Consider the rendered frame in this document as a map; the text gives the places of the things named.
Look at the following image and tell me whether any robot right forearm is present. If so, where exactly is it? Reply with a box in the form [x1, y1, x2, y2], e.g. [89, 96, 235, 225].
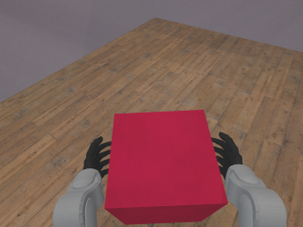
[224, 164, 287, 227]

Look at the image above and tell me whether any robot left forearm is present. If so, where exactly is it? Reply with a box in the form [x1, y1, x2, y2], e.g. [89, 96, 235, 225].
[52, 168, 104, 227]

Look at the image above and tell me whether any carton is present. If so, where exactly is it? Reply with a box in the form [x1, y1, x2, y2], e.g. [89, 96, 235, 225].
[104, 110, 228, 225]

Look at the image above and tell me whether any left robot hand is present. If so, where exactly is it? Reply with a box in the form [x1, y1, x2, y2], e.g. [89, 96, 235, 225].
[83, 136, 112, 179]

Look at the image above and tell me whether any right robot hand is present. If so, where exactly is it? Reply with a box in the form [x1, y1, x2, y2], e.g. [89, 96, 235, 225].
[211, 131, 243, 179]

